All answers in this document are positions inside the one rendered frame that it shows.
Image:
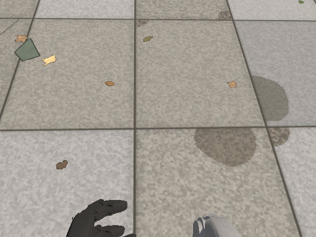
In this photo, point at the robot left hand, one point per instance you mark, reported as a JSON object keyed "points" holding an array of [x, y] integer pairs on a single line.
{"points": [[83, 224]]}

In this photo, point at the right robot thigh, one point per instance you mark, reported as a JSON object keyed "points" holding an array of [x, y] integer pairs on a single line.
{"points": [[214, 226]]}

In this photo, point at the robot right shin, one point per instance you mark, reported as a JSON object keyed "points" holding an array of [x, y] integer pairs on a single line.
{"points": [[209, 214]]}

